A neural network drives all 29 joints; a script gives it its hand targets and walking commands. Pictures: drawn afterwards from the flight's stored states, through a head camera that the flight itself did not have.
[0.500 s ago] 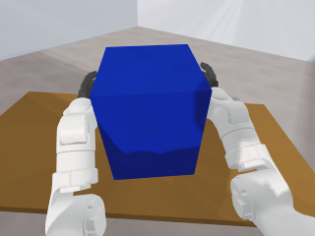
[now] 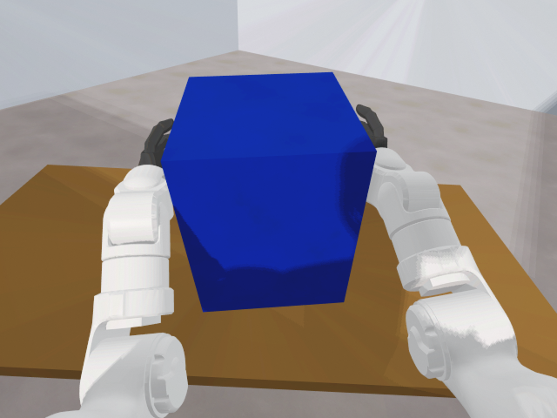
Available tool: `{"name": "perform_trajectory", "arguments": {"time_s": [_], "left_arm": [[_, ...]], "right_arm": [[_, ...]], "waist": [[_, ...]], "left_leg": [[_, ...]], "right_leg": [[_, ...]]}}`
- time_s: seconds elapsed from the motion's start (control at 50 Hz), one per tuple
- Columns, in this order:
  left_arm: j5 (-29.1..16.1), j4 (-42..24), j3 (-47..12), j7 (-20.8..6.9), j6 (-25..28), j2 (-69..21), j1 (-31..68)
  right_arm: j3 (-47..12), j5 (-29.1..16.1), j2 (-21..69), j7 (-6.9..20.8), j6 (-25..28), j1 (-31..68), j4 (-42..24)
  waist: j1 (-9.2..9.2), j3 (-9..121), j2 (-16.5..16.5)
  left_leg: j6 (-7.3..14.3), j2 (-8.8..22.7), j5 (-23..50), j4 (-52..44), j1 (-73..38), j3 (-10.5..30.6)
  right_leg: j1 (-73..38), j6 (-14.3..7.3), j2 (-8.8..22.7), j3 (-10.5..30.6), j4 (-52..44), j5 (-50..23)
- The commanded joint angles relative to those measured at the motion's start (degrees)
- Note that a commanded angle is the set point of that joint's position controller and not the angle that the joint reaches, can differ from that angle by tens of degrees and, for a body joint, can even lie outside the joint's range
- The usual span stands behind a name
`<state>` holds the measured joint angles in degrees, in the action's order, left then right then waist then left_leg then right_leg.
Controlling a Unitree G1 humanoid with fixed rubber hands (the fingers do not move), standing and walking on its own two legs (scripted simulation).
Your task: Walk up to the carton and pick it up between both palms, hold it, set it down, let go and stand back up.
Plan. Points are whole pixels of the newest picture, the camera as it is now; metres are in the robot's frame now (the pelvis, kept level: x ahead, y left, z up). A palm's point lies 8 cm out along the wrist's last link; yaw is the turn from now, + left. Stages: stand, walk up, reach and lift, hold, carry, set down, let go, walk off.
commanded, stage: hold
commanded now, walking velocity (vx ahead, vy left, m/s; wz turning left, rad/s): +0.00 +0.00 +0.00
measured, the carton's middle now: (267, 191) +0.36 -0.01 +0.21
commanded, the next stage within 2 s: none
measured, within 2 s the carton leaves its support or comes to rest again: neither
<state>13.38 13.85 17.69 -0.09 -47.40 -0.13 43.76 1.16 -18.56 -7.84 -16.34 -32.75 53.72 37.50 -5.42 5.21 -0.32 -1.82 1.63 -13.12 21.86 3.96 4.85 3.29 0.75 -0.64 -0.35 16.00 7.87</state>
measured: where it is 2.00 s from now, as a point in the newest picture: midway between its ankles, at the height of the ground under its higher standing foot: outside the picture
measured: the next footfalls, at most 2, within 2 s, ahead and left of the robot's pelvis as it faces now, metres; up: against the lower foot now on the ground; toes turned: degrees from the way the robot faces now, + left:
none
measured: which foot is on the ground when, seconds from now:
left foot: down 0.00-1.00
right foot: down 0.00-1.00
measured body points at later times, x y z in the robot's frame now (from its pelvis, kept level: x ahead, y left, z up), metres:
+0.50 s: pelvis +0.00 +0.00 +0.00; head -0.07 +0.02 +0.44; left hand +0.38 +0.15 +0.24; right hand +0.39 -0.15 +0.25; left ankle -0.01 +0.14 -0.75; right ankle +0.01 -0.13 -0.75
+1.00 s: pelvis +0.00 +0.00 +0.00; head -0.07 +0.01 +0.44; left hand +0.38 +0.14 +0.24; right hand +0.39 -0.16 +0.25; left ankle -0.01 +0.14 -0.75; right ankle +0.01 -0.13 -0.75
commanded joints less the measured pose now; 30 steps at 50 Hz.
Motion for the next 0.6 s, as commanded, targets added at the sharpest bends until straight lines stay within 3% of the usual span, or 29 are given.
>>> {"name": "perform_trajectory", "arguments": {"time_s": [0.0,0.02,0.04,0.06,0.08,0.1,0.12,0.14,0.16,0.2,0.22,0.24,0.26,0.3,0.34,0.36,0.38,0.4,0.42,0.44,0.46,0.48,0.5,0.54,0.56,0.58], "left_arm": [[-8.62,-9.47,-24.04,-7.16,6.12,-32.28,48.53],[-7.25,-7.86,-23.10,-7.24,5.83,-31.72,47.09],[-7.81,-7.65,-23.55,-7.38,5.90,-32.09,47.04],[-7.93,-8.84,-23.72,-7.19,6.24,-31.94,48.95],[-9.20,-8.46,-24.22,-7.16,5.94,-33.14,47.91],[-8.86,-5.72,-24.05,-7.45,5.64,-32.53,46.86],[-10.09,-7.75,-25.32,-7.32,6.07,-32.29,48.55],[-9.16,-5.46,-22.71,-7.45,6.25,-31.36,49.71],[-8.87,-6.33,-23.26,-7.14,6.70,-31.76,52.09],[-9.53,-5.86,-23.50,-7.45,6.44,-31.94,50.70],[-8.95,-6.95,-22.98,-7.37,6.69,-30.93,50.36],[-9.67,-8.72,-23.81,-7.70,6.82,-30.61,47.45],[-9.84,-6.29,-24.33,-8.01,6.60,-30.30,47.66],[-8.10,-5.19,-23.23,-8.58,6.02,-30.85,48.24],[-7.87,-7.34,-24.56,-9.00,5.62,-32.16,46.24],[-9.08,-12.58,-26.53,-8.32,6.28,-32.95,46.86],[-9.33,-11.63,-26.30,-8.07,5.88,-32.09,46.86],[-9.34,-12.14,-26.71,-7.98,5.87,-31.37,45.91],[-8.59,-9.20,-26.38,-8.07,5.46,-32.22,46.51],[-8.11,-7.66,-23.84,-8.49,4.98,-31.41,45.19],[-7.94,-8.99,-24.34,-8.54,5.11,-32.32,46.39],[-8.75,-11.70,-26.32,-8.07,5.65,-33.47,48.06],[-7.73,-9.58,-25.37,-7.88,5.11,-32.54,45.90],[-8.96,-8.30,-26.21,-7.59,5.06,-33.89,47.92],[-8.87,-5.56,-25.42,-7.66,5.27,-33.50,47.40],[-10.60,-6.99,-26.42,-7.55,6.03,-34.42,48.91]], "right_arm": [[-17.94,-8.58,41.81,8.38,1.99,40.25,-16.51],[-17.94,-8.62,41.74,8.27,1.47,38.78,-14.16],[-18.03,-8.20,41.25,8.22,2.07,41.32,-15.87],[-18.52,-8.48,42.19,8.25,2.51,43.52,-18.52],[-18.82,-9.11,42.62,8.16,2.83,45.22,-21.80],[-17.42,-8.05,41.08,8.02,2.50,43.18,-19.15],[-18.41,-8.66,43.00,7.93,2.96,46.05,-21.37],[-18.27,-8.43,42.86,7.69,2.46,46.74,-19.62],[-17.46,-7.89,43.37,8.12,2.35,45.30,-17.40],[-18.00,-7.93,43.42,7.81,2.55,45.76,-19.36],[-18.33,-8.51,43.78,7.53,1.91,44.19,-17.25],[-20.25,-8.86,44.90,7.02,2.07,42.07,-20.66],[-18.22,-8.28,43.32,6.51,1.61,43.49,-20.40],[-17.20,-8.43,41.76,6.23,1.38,41.87,-18.54],[-17.26,-7.82,40.48,6.27,0.91,39.62,-18.12],[-19.34,-9.26,43.20,6.24,1.43,39.61,-22.25],[-20.51,-9.94,42.86,6.22,1.36,41.24,-22.67],[-21.34,-10.49,42.21,6.24,1.60,41.46,-26.11],[-19.46,-10.01,41.32,6.31,1.51,41.56,-22.81],[-18.73,-9.39,40.64,6.56,1.02,40.80,-20.43],[-18.05,-8.49,41.03,7.01,1.61,41.33,-20.97],[-18.08,-9.22,42.17,7.46,1.76,40.68,-21.65],[-17.93,-9.25,40.84,7.55,1.43,40.69,-20.12],[-16.11,-8.37,40.36,7.81,1.53,43.44,-19.17],[-16.28,-8.08,39.78,7.95,1.67,44.29,-19.39],[-15.81,-6.89,41.11,8.11,1.79,44.01,-20.31]], "waist": [[0.19,22.98,2.24],[1.15,20.22,3.64],[0.05,21.54,1.78],[1.18,24.54,1.13],[0.95,24.05,-0.29],[-0.32,20.66,1.15],[1.07,25.03,1.12],[1.17,21.66,-0.61],[0.76,19.89,0.87],[0.63,23.53,0.85],[1.20,22.04,1.00],[0.95,26.05,-1.39],[-0.72,23.76,-0.26],[-0.85,21.42,2.36],[-2.32,20.97,2.24],[-1.23,27.87,3.06],[0.06,24.85,2.81],[-0.77,27.87,2.12],[-0.72,22.71,4.06],[-0.63,18.70,1.16],[-0.18,19.51,3.14],[-0.75,20.60,3.96],[0.15,18.21,4.10],[-1.11,19.13,4.00],[-1.17,19.22,1.44],[-1.95,20.76,1.36]], "left_leg": [[-1.75,-4.77,17.95,-2.15,-0.89,-3.50],[-1.59,-5.63,16.48,-2.65,0.37,-4.14],[-0.96,-5.36,15.71,-3.31,-0.38,-3.71],[-0.81,-5.33,17.11,-2.70,-0.79,-3.64],[-0.32,-5.22,17.41,-2.32,0.04,-3.11],[-0.51,-5.47,15.14,-2.84,0.67,-3.26],[-0.51,-5.54,16.34,-2.05,0.51,-3.34],[0.44,-5.89,13.08,-2.86,1.92,-3.59],[-0.30,-5.56,11.52,-3.27,2.19,-3.52],[-0.18,-5.72,13.39,-2.51,1.64,-3.72],[-0.36,-5.72,15.18,-2.62,0.66,-3.92],[-0.39,-6.01,19.50,-0.94,-1.18,-4.04],[-0.73,-5.97,17.30,-1.28,1.30,-3.12],[-1.01,-6.02,14.68,-2.25,0.84,-3.41],[-1.37,-4.99,16.29,-2.88,-0.27,-2.51],[-1.61,-5.70,21.37,-1.53,-2.67,-2.86],[-1.72,-6.12,23.00,-0.96,-2.41,-3.45],[-1.58,-6.46,23.05,-0.63,-2.24,-3.13],[-2.14,-5.79,22.17,-0.95,-1.10,-2.89],[-1.15,-5.51,18.26,-2.19,-0.08,-2.97],[-1.15,-5.19,16.40,-3.15,0.86,-2.80],[-1.94,-5.05,17.42,-2.83,-0.24,-2.94],[-1.87,-5.10,17.67,-2.68,-0.16,-3.00],[-2.31,-4.60,16.78,-2.51,-0.36,-2.49],[-1.93,-4.29,14.78,-3.20,-0.03,-2.75],[-1.68,-4.65,13.27,-3.23,0.44,-2.83]], "right_leg": [[-12.85,1.34,-4.25,-1.43,1.11,-13.12],[-12.15,1.65,-4.10,-1.64,0.52,-11.48],[-12.07,2.34,-4.02,-2.30,0.42,-11.04],[-12.85,2.10,-4.23,-1.75,0.71,-12.20],[-12.97,1.98,-4.52,-1.63,0.90,-13.40],[-12.39,2.08,-3.90,-1.37,0.51,-12.80],[-12.63,2.30,-3.78,-1.17,0.88,-13.81],[-11.21,2.55,-3.80,-1.12,-0.05,-9.94],[-10.67,1.98,-3.74,-1.44,0.19,-7.89],[-11.77,2.20,-3.88,-1.41,0.80,-10.96],[-11.92,2.14,-3.69,-1.10,0.54,-12.75],[-15.59,3.05,-3.76,-0.93,1.31,-19.75],[-14.85,2.74,-3.33,-0.54,1.28,-19.25],[-12.91,2.61,-3.36,-1.15,0.69,-14.04],[-12.65,1.99,-3.96,-1.51,0.79,-14.56],[-15.63,2.60,-3.86,-1.94,1.61,-19.07],[-14.32,2.88,-4.26,-2.04,1.63,-19.36],[-16.47,3.18,-4.09,-1.87,2.10,-22.62],[-14.20,2.23,-4.29,-1.54,1.69,-17.86],[-11.93,2.45,-4.45,-1.93,0.67,-13.11],[-12.39,1.72,-4.08,-1.73,0.61,-10.66],[-12.33,1.72,-4.34,-2.16,1.14,-11.25],[-11.16,1.72,-4.41,-2.08,0.80,-11.42],[-9.61,1.17,-4.33,-1.86,0.66,-9.70],[-10.49,1.10,-4.56,-1.78,-0.01,-8.03],[-10.12,1.32,-4.08,-1.91,0.41,-8.56]]}}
